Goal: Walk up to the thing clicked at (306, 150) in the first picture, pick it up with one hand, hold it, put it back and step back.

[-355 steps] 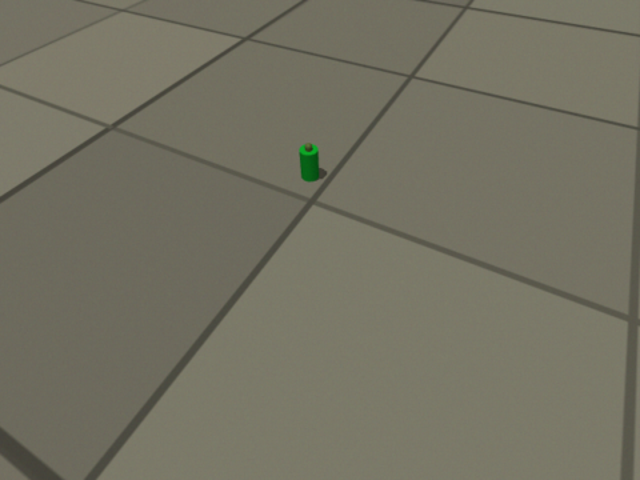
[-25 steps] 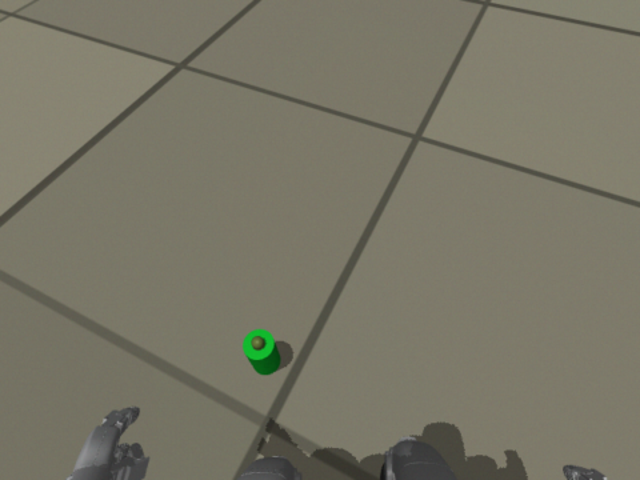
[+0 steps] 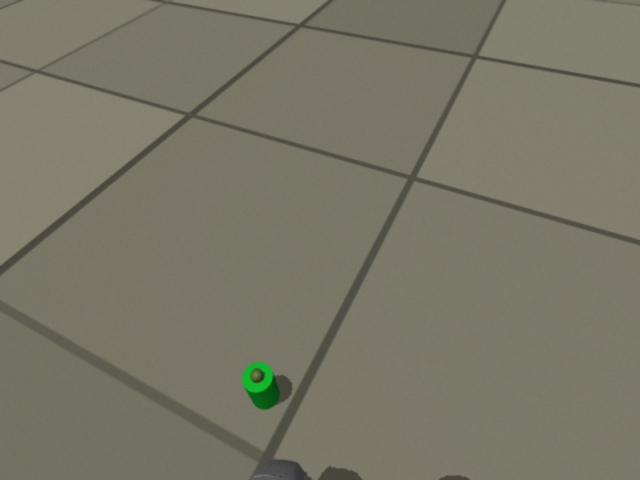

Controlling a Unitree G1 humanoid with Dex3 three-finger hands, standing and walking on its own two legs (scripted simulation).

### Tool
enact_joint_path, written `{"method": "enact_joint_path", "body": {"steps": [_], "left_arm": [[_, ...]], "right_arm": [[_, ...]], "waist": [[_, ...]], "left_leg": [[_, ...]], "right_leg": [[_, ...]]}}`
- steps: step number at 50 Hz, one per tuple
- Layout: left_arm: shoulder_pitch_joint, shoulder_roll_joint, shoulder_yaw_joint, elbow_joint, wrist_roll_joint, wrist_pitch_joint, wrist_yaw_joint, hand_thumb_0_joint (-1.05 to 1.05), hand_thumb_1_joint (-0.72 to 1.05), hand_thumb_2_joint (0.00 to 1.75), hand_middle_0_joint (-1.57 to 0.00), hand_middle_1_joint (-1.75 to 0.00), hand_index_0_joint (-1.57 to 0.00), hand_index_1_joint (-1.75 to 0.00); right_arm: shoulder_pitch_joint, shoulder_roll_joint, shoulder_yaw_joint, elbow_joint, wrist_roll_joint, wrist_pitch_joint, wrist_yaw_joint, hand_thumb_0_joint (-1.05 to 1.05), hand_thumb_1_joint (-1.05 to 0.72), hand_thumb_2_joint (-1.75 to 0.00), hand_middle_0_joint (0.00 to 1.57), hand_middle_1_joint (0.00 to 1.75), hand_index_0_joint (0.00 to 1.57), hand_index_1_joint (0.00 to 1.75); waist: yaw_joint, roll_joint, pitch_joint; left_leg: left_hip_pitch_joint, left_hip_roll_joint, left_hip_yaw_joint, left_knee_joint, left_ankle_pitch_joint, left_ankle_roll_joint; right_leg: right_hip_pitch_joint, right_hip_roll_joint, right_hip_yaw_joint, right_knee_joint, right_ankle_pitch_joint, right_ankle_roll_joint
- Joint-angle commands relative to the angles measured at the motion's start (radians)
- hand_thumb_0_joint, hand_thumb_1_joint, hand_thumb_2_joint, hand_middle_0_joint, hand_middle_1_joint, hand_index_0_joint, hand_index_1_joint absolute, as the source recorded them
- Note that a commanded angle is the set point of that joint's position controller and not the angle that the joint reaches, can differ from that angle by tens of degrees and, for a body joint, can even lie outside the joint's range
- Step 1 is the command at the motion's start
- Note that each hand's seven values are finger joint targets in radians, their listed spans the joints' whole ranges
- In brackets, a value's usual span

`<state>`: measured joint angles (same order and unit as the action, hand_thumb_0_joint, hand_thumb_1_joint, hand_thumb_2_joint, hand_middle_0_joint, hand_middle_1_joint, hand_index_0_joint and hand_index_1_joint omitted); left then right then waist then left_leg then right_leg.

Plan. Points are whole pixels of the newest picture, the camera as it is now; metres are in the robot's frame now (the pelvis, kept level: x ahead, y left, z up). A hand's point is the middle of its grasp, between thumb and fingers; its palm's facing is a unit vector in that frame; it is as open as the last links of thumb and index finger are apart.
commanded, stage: walk up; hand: left
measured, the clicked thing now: (261, 384) +0.45 +0.25 -0.67
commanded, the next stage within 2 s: none
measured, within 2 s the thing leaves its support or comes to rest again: neither
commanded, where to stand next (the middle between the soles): +0.10 +0.03 m, yaw +1 degrees
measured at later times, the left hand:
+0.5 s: hand out of the picture +0.02 +0.27 -0.16, palm faces -0.02 -0.91 -0.41, open 7.4 cm
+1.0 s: hand out of the picture +0.08 +0.31 -0.15, palm faces +0.00 -0.93 -0.37, open 7.4 cm
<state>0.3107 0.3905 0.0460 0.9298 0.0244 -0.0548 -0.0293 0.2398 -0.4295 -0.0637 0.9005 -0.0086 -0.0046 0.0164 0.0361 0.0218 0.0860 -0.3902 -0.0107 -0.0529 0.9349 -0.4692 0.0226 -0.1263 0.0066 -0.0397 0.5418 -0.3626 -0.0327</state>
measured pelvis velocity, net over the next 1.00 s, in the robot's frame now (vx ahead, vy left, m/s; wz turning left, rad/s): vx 0.06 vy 0.03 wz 0.03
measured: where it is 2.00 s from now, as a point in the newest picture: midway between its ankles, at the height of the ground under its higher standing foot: outside the picture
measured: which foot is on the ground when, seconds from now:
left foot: up 0.00-0.16, down 0.18-0.48, up 0.50-0.84, down 0.86-1.00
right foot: down 0.00-0.22, up 0.24-0.44, down 0.46-0.88, up 0.90-1.00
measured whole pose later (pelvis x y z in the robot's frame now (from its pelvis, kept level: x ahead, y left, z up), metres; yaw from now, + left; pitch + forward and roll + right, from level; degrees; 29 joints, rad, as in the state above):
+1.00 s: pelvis +0.06 +0.03 -0.01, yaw +2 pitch -4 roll +1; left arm 0.34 0.43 0.04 0.86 -0.01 -0.01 -0.02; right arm 0.27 -0.38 -0.05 0.84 0.00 -0.07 0.04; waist 0.01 -0.05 0.11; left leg -0.26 0.01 0.03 0.59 -0.25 0.01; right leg -0.35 -0.01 0.07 1.12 -0.46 -0.05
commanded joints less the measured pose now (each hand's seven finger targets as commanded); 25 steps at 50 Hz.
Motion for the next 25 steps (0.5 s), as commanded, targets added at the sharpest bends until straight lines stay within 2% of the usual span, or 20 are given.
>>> {"method": "enact_joint_path", "body": {"steps": [1, 2, 4, 6, 7, 8, 9, 10, 11, 12, 13, 16, 17, 18, 20, 21, 22, 23, 24, 25], "left_arm": [[0.018, 0.259, 0.067, -0.084, -0.008, -0.028, 0.033, 0.00, 0.90, 0.90, -0.20, -0.30, -0.20, -0.30], [-0.006, 0.242, 0.058, -0.095, -0.007, -0.022, 0.038, 0.00, 0.90, 0.90, -0.20, -0.30, -0.20, -0.30], [-0.059, 0.230, 0.045, -0.109, -0.017, -0.006, 0.046, 0.00, 0.90, 0.90, -0.20, -0.30, -0.20, -0.30], [-0.086, 0.228, 0.037, -0.120, -0.031, 0.015, 0.051, 0.00, 0.90, 0.90, -0.20, -0.30, -0.20, -0.30], [-0.100, 0.232, 0.035, -0.126, -0.036, 0.026, 0.054, 0.00, 0.90, 0.90, -0.20, -0.30, -0.20, -0.30], [-0.099, 0.220, 0.030, -0.133, -0.042, 0.033, 0.057, 0.00, 0.90, 0.90, -0.20, -0.30, -0.20, -0.30], [-0.091, 0.193, 0.024, -0.139, -0.055, 0.040, 0.058, 0.00, 0.90, 0.90, -0.20, -0.30, -0.20, -0.30], [-0.057, 0.170, 0.026, -0.142, -0.070, 0.048, 0.062, 0.00, 0.90, 0.90, -0.20, -0.30, -0.20, -0.30], [-0.025, 0.182, 0.033, -0.111, -0.067, 0.073, 0.070, 0.00, 0.90, 0.90, -0.20, -0.30, -0.20, -0.30], [-0.014, 0.201, 0.035, -0.092, -0.055, 0.086, 0.073, 0.00, 0.90, 0.90, -0.20, -0.30, -0.20, -0.30], [-0.018, 0.208, 0.041, -0.084, -0.047, 0.092, 0.069, 0.00, 0.90, 0.90, -0.20, -0.30, -0.20, -0.30], [0.038, 0.204, 0.050, -0.037, -0.046, 0.090, 0.057, 0.00, 0.90, 0.90, -0.20, -0.30, -0.20, -0.30], [0.057, 0.205, 0.056, -0.028, -0.042, 0.087, 0.050, 0.00, 0.90, 0.90, -0.20, -0.30, -0.20, -0.30], [0.064, 0.207, 0.061, -0.022, -0.036, 0.082, 0.043, 0.00, 0.90, 0.90, -0.20, -0.30, -0.20, -0.30], [0.112, 0.198, 0.072, -0.002, -0.025, 0.067, 0.041, 0.00, 0.90, 0.90, -0.20, -0.30, -0.20, -0.30], [0.141, 0.192, 0.079, 0.016, -0.018, 0.062, 0.042, 0.00, 0.90, 0.90, -0.20, -0.30, -0.20, -0.30], [0.151, 0.193, 0.086, 0.025, -0.007, 0.053, 0.044, 0.00, 0.90, 0.90, -0.20, -0.30, -0.20, -0.30], [0.352, 0.284, 0.131, 0.022, 0.025, 0.031, 0.028, 0.00, 0.90, 0.90, -0.20, -0.30, -0.20, -0.30], [0.246, 0.428, 0.171, -0.012, 0.036, 0.020, 0.036, 0.00, 0.90, 0.90, -0.20, -0.30, -0.20, -0.30], [0.072, 0.443, 0.157, -0.091, 0.040, 0.011, 0.043, 0.00, 0.90, 0.90, -0.20, -0.30, -0.20, -0.30]], "right_arm": [[-0.057, -0.144, -0.035, -0.099, -0.003, -0.046, -0.004, 0.00, -0.90, -0.90, 0.20, 0.30, 0.20, 0.30], [-0.061, -0.129, -0.029, -0.095, 0.002, -0.042, -0.006, 0.00, -0.90, -0.90, 0.20, 0.30, 0.20, 0.30], [-0.072, -0.107, -0.023, -0.083, 0.012, -0.035, -0.010, 0.00, -0.90, -0.90, 0.20, 0.30, 0.20, 0.30], [-0.064, -0.109, -0.023, -0.067, 0.012, -0.030, -0.017, 0.00, -0.90, -0.90, 0.20, 0.30, 0.20, 0.30], [-0.032, -0.116, -0.024, -0.056, 0.013, -0.029, -0.021, 0.00, -0.90, -0.90, 0.20, 0.30, 0.20, 0.30], [-0.007, -0.151, -0.034, -0.050, 0.008, -0.030, -0.028, 0.00, -0.90, -0.90, 0.20, 0.30, 0.20, 0.30], [0.017, -0.211, -0.050, -0.046, 0.003, -0.027, -0.036, 0.00, -0.90, -0.90, 0.20, 0.30, 0.20, 0.30], [0.030, -0.254, -0.058, -0.063, 0.006, -0.028, -0.042, 0.00, -0.90, -0.90, 0.20, 0.30, 0.20, 0.30], [0.004, -0.261, -0.056, -0.070, 0.020, -0.027, -0.044, 0.00, -0.90, -0.90, 0.20, 0.30, 0.20, 0.30], [-0.039, -0.245, -0.058, -0.075, 0.019, -0.020, -0.049, 0.00, -0.90, -0.90, 0.20, 0.30, 0.20, 0.30], [-0.092, -0.236, -0.054, -0.093, 0.017, -0.012, -0.053, 0.00, -0.90, -0.90, 0.20, 0.30, 0.20, 0.30], [-0.187, -0.222, -0.054, -0.127, -0.009, 0.009, -0.044, 0.00, -0.90, -0.90, 0.20, 0.30, 0.20, 0.30], [-0.200, -0.219, -0.054, -0.137, -0.021, 0.016, -0.034, 0.00, -0.90, -0.90, 0.20, 0.30, 0.20, 0.30], [-0.197, -0.220, -0.057, -0.141, -0.032, 0.022, -0.025, 0.00, -0.90, -0.90, 0.20, 0.30, 0.20, 0.30], [-0.189, -0.221, -0.066, -0.141, -0.037, 0.034, -0.013, 0.00, -0.90, -0.90, 0.20, 0.30, 0.20, 0.30], [-0.188, -0.223, -0.068, -0.144, -0.037, 0.042, -0.010, 0.00, -0.90, -0.90, 0.20, 0.30, 0.20, 0.30], [-0.162, -0.194, -0.061, -0.133, -0.032, 0.051, -0.012, 0.00, -0.90, -0.90, 0.20, 0.30, 0.20, 0.30], [-0.135, -0.202, -0.079, -0.173, -0.041, 0.044, 0.002, 0.00, -0.90, -0.90, 0.20, 0.30, 0.20, 0.30], [-0.218, -0.107, -0.050, -0.199, -0.035, 0.036, 0.006, 0.00, -0.90, -0.90, 0.20, 0.30, 0.20, 0.30], [-0.329, -0.229, -0.080, -0.207, -0.031, 0.025, -0.007, 0.00, -0.90, -0.90, 0.20, 0.30, 0.20, 0.30]], "waist": [[0.006, -0.140, 0.020], [-0.001, -0.134, 0.012], [-0.010, -0.169, -0.018], [-0.026, -0.165, -0.041], [-0.048, -0.154, -0.059], [-0.065, -0.098, -0.088], [-0.072, -0.006, -0.126], [-0.067, 0.074, -0.193], [-0.064, 0.145, -0.239], [-0.042, 0.078, -0.237], [-0.026, 0.060, -0.209], [-0.001, 0.140, -0.111], [-0.003, 0.154, -0.103], [-0.010, 0.182, -0.101], [-0.004, 0.204, -0.151], [0.007, 0.188, -0.165], [0.008, 0.126, -0.149], [0.103, -0.028, -0.196], [0.125, -0.406, -0.016], [0.124, -0.211, 0.156]], "left_leg": [[-0.183, 0.023, -0.005, -0.073, 0.060, -0.014], [-0.094, 0.026, 0.008, -0.145, 0.098, -0.018], [0.030, 0.017, 0.064, -0.233, 0.202, -0.015], [0.141, -0.004, 0.099, -0.321, 0.339, 0.000], [0.205, -0.015, 0.100, -0.399, 0.438, 0.009], [0.266, 0.005, 0.066, -0.429, 0.640, 0.026], [0.352, 0.115, -0.036, -0.409, 0.919, 0.066], [0.350, 0.296, -0.251, -0.467, 1.052, 0.186], [0.313, 0.410, -0.400, -0.491, 1.055, 0.300], [0.238, 0.400, -0.370, -0.503, 0.867, 0.302], [0.175, 0.344, -0.276, -0.516, 0.701, 0.256], [-0.003, 0.272, -0.168, -0.577, 0.247, 0.210], [-0.031, 0.245, -0.161, -0.610, 0.072, 0.196], [-0.027, 0.235, -0.173, -0.633, -0.050, 0.181], [0.019, 0.249, -0.202, -0.597, -0.103, 0.166], [-0.019, 0.232, -0.182, -0.570, -0.128, 0.147], [-0.083, 0.203, -0.162, -0.485, -0.140, 0.112], [-0.380, 0.040, -0.008, -0.278, -0.339, 0.019], [-0.648, -0.113, 0.064, 0.094, -0.187, -0.027], [-0.559, 0.000, -0.209, 0.131, -0.018, -0.049]], "right_leg": [[0.111, -0.257, 0.212, -0.172, 0.638, -0.171], [0.049, -0.239, 0.157, -0.139, 0.737, -0.151], [-0.015, -0.206, 0.092, -0.081, 0.824, -0.119], [-0.080, -0.180, 0.078, 0.003, 0.794, -0.094], [-0.097, -0.162, 0.075, 0.067, 0.753, -0.076], [-0.126, -0.130, 0.071, 0.138, 0.691, -0.045], [-0.205, -0.065, 0.077, 0.223, 0.522, -0.007], [-0.207, 0.024, 0.063, 0.400, 0.183, 0.025], [-0.177, 0.046, 0.118, 0.536, -0.273, 0.025], [-0.160, 0.024, 0.172, 0.605, -0.311, 0.012], [-0.176, 0.024, 0.178, 0.628, -0.283, -0.001], [-0.173, 0.015, 0.104, 0.589, -0.197, 0.000], [-0.162, 0.014, 0.069, 0.535, -0.190, 0.002], [-0.164, 0.009, 0.032, 0.447, -0.199, 0.008], [-0.112, 0.003, 0.003, 0.221, -0.206, 0.012], [-0.039, 0.017, -0.024, 0.116, -0.139, 0.008], [0.023, 0.011, 0.023, -0.001, -0.096, 0.002], [0.354, -0.026, 0.175, -0.234, -0.445, -0.060], [0.129, -0.403, 0.797, -0.494, -0.983, -0.130], [-0.176, -0.516, 0.952, -0.548, -1.022, -0.205]]}}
